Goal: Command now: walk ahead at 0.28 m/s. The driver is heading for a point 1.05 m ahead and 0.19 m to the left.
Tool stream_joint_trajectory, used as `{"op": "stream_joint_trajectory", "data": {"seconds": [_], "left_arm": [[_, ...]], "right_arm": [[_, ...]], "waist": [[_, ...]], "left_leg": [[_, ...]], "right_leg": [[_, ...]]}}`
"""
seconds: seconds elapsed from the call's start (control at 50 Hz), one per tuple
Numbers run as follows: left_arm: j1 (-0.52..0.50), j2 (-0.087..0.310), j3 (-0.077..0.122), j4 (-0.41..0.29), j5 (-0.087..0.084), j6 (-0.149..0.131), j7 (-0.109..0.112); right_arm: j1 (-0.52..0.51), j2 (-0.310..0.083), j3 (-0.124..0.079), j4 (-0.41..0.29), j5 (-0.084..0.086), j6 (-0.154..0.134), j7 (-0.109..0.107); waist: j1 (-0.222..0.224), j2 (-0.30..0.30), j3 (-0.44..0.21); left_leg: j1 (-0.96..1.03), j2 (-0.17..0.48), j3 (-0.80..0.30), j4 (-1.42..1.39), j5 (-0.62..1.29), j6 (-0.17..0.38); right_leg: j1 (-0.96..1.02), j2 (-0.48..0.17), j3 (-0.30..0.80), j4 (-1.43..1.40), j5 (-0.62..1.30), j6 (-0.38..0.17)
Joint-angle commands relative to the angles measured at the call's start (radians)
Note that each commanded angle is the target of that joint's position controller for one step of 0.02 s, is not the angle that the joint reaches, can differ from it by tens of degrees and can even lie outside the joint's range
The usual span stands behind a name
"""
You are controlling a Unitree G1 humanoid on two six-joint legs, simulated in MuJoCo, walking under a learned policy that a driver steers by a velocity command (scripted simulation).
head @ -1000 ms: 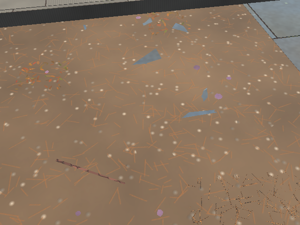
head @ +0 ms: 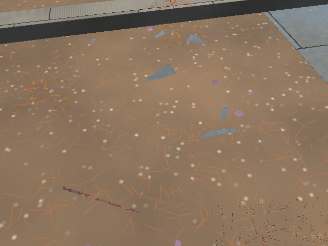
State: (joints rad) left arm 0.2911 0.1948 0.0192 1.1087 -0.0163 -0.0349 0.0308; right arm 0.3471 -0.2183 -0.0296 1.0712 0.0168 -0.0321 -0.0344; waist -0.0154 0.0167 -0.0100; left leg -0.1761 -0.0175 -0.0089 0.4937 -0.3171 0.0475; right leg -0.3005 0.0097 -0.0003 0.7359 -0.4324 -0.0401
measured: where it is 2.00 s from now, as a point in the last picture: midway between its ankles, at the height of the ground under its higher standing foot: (159, 145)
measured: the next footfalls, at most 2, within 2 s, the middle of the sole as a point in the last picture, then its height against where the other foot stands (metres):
left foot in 0.56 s outside the picture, level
right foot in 1.10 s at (200, 203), level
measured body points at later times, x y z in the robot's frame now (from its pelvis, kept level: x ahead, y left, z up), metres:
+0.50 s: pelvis +0.20 -0.01 -0.01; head +0.24 -0.01 +0.44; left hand +0.07 +0.23 -0.14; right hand +0.44 -0.22 -0.11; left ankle +0.38 +0.12 -0.71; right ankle +0.01 -0.12 -0.74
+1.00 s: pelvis +0.49 +0.01 +0.00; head +0.51 +0.01 +0.45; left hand +0.69 +0.24 -0.10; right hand +0.45 -0.25 -0.14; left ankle +0.38 +0.11 -0.74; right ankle +0.68 -0.14 -0.70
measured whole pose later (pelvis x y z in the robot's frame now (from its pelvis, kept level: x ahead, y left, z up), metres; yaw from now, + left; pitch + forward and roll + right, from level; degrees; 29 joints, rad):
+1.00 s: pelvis +0.49 +0.01 +0.00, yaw +0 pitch +2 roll +2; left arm 0.03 0.24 0.04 0.85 -0.02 -0.09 -0.01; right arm 0.39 -0.25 -0.04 1.01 0.01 -0.09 0.00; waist -0.09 -0.04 0.01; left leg 0.04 -0.07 0.05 0.19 -0.27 0.05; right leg -0.64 -0.10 0.01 0.57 0.07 -0.02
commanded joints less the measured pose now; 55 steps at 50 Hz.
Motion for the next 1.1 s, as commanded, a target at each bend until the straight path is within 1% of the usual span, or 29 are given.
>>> {"op": "stream_joint_trajectory", "data": {"seconds": [0.02,0.06,0.08,0.1,0.12,0.14,0.16,0.2,0.24,0.28,0.34,0.4,0.46,0.5,0.54,0.56,0.58,0.6,0.62,0.64,0.66,0.68,0.72,0.8,0.9,1.0,1.06,1.08,1.1], "left_arm": [[-0.034,0.064,0.012,-0.066,-0.013,-0.049,-0.017],[0.087,0.063,0.024,-0.006,-0.006,-0.056,-0.019],[0.166,0.075,0.033,0.021,-0.002,-0.052,-0.020],[0.295,0.132,0.049,0.038,0.000,-0.052,-0.015],[0.392,0.253,0.069,0.041,0.001,-0.060,-0.026],[0.321,0.199,0.051,0.030,0.014,-0.076,-0.029],[0.224,0.146,0.036,-0.007,0.012,-0.088,-0.033],[0.129,0.124,0.022,-0.047,0.007,-0.090,-0.044],[0.167,0.085,0.008,-0.045,0.015,-0.076,-0.041],[0.214,0.103,0.008,-0.040,0.019,-0.066,-0.029],[0.221,0.142,0.012,-0.058,0.021,-0.058,-0.013],[0.261,0.166,0.020,-0.053,0.010,-0.059,-0.008],[0.259,0.171,0.029,-0.049,-0.002,-0.052,-0.006],[0.230,0.193,0.039,-0.060,0.004,-0.042,-0.006],[0.197,0.194,0.040,-0.078,0.018,-0.025,-0.008],[0.196,0.164,0.026,-0.107,0.034,-0.025,-0.012],[0.345,-0.014,-0.019,-0.109,0.026,-0.050,-0.030],[0.272,0.084,0.002,-0.100,-0.006,-0.082,-0.036],[0.150,0.153,0.022,-0.146,-0.034,-0.100,-0.036],[0.083,0.166,0.025,-0.164,-0.032,-0.107,-0.027],[0.055,0.165,0.035,-0.167,-0.019,-0.102,-0.018],[0.081,0.145,0.039,-0.166,-0.010,-0.088,-0.015],[0.104,0.101,0.037,-0.167,-0.007,-0.063,-0.012],[-0.054,0.118,0.045,-0.234,0.011,-0.050,-0.010],[-0.255,0.097,0.031,-0.293,0.006,-0.065,-0.030],[-0.379,0.115,0.026,-0.351,-0.005,-0.074,-0.060],[-0.289,0.166,0.047,-0.344,-0.006,-0.082,-0.070],[-0.149,0.204,0.070,-0.304,-0.003,-0.083,-0.065],[0.053,0.272,0.095,-0.258,0.008,-0.084,-0.055]], "right_arm": [[-0.040,-0.171,-0.036,-0.066,0.015,-0.022,0.004],[-0.079,-0.174,-0.036,-0.085,0.028,-0.015,0.008],[-0.088,-0.154,-0.030,-0.094,0.025,-0.017,0.010],[-0.107,-0.082,-0.008,-0.111,0.010,-0.027,0.019],[-0.106,-0.039,-0.001,-0.148,0.012,-0.048,0.020],[-0.129,-0.082,-0.009,-0.157,0.030,-0.060,0.021],[-0.144,-0.102,-0.011,-0.163,0.038,-0.071,0.030],[-0.144,-0.126,-0.024,-0.151,0.013,-0.083,0.036],[-0.161,-0.120,-0.030,-0.150,0.004,-0.081,0.046],[-0.214,-0.086,-0.022,-0.171,0.002,-0.073,0.052],[-0.373,-0.051,-0.002,-0.238,0.004,-0.072,0.056],[-0.459,-0.062,0.005,-0.275,0.012,-0.072,0.067],[-0.490,-0.087,0.001,-0.306,0.015,-0.077,0.081],[-0.424,-0.127,-0.016,-0.300,0.013,-0.082,0.086],[-0.148,-0.200,-0.059,-0.223,0.018,-0.077,0.075],[0.040,-0.266,-0.079,-0.182,0.007,-0.070,0.063],[0.115,-0.330,-0.089,-0.153,-0.009,-0.065,0.070],[0.080,-0.229,-0.063,-0.152,-0.005,-0.066,0.071],[-0.027,-0.185,-0.051,-0.167,-0.002,-0.072,0.067],[-0.123,-0.158,-0.041,-0.191,-0.006,-0.079,0.068],[-0.173,-0.131,-0.034,-0.196,-0.017,-0.085,0.074],[-0.188,-0.107,-0.026,-0.190,-0.028,-0.089,0.078],[-0.167,-0.099,-0.023,-0.167,-0.022,-0.091,0.079],[-0.093,-0.157,-0.035,-0.137,-0.020,-0.089,0.053],[0.001,-0.184,-0.038,-0.115,-0.006,-0.075,0.034],[0.088,-0.193,-0.044,-0.076,0.002,-0.050,0.029],[0.054,-0.216,-0.054,-0.084,0.001,-0.033,0.026],[0.042,-0.200,-0.047,-0.090,-0.002,-0.028,0.027],[0.036,-0.164,-0.029,-0.114,-0.014,-0.029,0.028]], "waist": [[0.033,0.109,0.173],[0.085,0.073,0.124],[0.109,0.022,0.100],[0.148,-0.172,0.043],[0.155,-0.353,0.026],[0.114,-0.219,0.094],[0.079,-0.130,0.151],[0.041,-0.084,0.143],[0.046,-0.103,0.115],[0.059,-0.102,0.112],[0.087,-0.089,0.141],[0.101,-0.108,0.163],[0.074,-0.108,0.168],[0.018,-0.130,0.098],[-0.122,-0.148,-0.085],[-0.180,-0.057,-0.224],[-0.086,0.256,-0.413],[-0.118,0.187,-0.360],[-0.092,0.146,-0.168],[-0.056,0.029,-0.094],[-0.021,-0.008,-0.041],[0.019,0.017,-0.034],[0.046,0.042,-0.005],[0.028,0.022,0.065],[-0.035,0.020,0.081],[-0.062,0.027,0.103],[0.011,0.064,0.036],[0.083,0.057,-0.046],[0.160,0.013,-0.193]], "left_leg": [[-0.115,0.295,-0.371,-0.331,-0.349,0.161],[-0.231,0.173,-0.201,-0.219,-0.241,0.108],[-0.288,0.125,-0.142,-0.102,-0.174,0.086],[-0.404,0.031,-0.016,0.220,-0.099,0.031],[-0.610,-0.053,0.023,0.472,-0.230,0.010],[-0.691,0.016,-0.060,0.658,-0.228,0.025],[-0.742,0.067,-0.089,0.713,-0.111,0.043],[-0.715,0.118,-0.065,0.651,0.059,0.040],[-0.644,0.130,-0.025,0.576,0.146,0.016],[-0.642,0.126,0.009,0.502,0.198,-0.012],[-0.563,0.096,0.046,0.265,0.299,-0.035],[-0.482,0.068,0.065,0.129,0.356,-0.029],[-0.467,0.064,0.043,0.052,0.336,0.008],[-0.349,0.028,0.060,0.039,0.283,0.041],[0.014,-0.024,0.091,0.045,0.263,0.090],[0.343,0.157,-0.121,0.071,0.212,0.151],[0.662,0.416,-0.660,-0.085,-0.052,0.334],[0.604,0.394,-0.779,-0.220,-0.137,0.304],[0.442,0.364,-0.606,-0.232,-0.068,0.249],[0.267,0.331,-0.465,-0.254,0.074,0.223],[0.128,0.292,-0.357,-0.277,0.192,0.204],[0.048,0.257,-0.282,-0.305,0.230,0.192],[-0.029,0.229,-0.212,-0.355,0.252,0.201],[-0.040,0.227,-0.148,-0.407,0.286,0.212],[0.011,0.184,-0.055,-0.404,0.319,0.160],[0.208,0.259,-0.073,-0.324,0.356,0.148],[0.267,0.272,-0.064,-0.185,0.631,0.116],[0.224,0.225,-0.039,-0.020,0.758,0.094],[0.043,0.169,-0.006,0.248,0.628,0.062]], "right_leg": [[-0.101,-0.056,0.002,-0.063,-0.038,-0.038],[0.193,0.022,-0.077,-0.273,0.155,-0.024],[0.296,0.005,-0.027,-0.304,0.166,-0.020],[0.423,-0.176,0.246,-0.429,0.041,-0.069],[0.499,-0.378,0.651,-0.576,-0.119,-0.217],[0.416,-0.430,0.739,-0.600,-0.246,-0.263],[0.379,-0.389,0.637,-0.601,-0.232,-0.229],[0.350,-0.298,0.421,-0.610,0.017,-0.154],[0.333,-0.229,0.260,-0.614,0.255,-0.119],[0.328,-0.206,0.183,-0.614,0.407,-0.128],[0.245,-0.183,0.117,-0.643,0.455,-0.130],[0.240,-0.203,0.096,-0.665,0.444,-0.136],[0.343,-0.249,0.082,-0.624,0.543,-0.122],[0.407,-0.262,0.062,-0.513,0.829,-0.099],[0.352,-0.209,0.013,-0.185,1.098,-0.059],[0.109,-0.158,-0.007,0.126,0.812,-0.033],[-0.257,0.054,0.027,0.507,0.001,0.030],[-0.369,0.028,0.155,0.644,-0.106,0.006],[-0.447,-0.026,0.123,0.669,-0.036,-0.013],[-0.398,-0.084,0.102,0.623,0.067,-0.019],[-0.343,-0.118,0.086,0.565,0.122,-0.016],[-0.273,-0.147,0.095,0.525,0.156,-0.018],[-0.237,-0.161,0.081,0.458,0.161,-0.012],[-0.373,-0.183,0.061,0.253,0.317,0.028],[-0.325,-0.124,0.003,-0.082,0.553,0.035],[-0.367,-0.098,0.009,-0.207,0.472,0.006],[-0.204,-0.047,-0.027,-0.245,0.363,-0.039],[-0.001,-0.018,-0.047,-0.266,0.371,-0.066],[0.318,-0.129,0.068,-0.221,0.395,-0.124]]}}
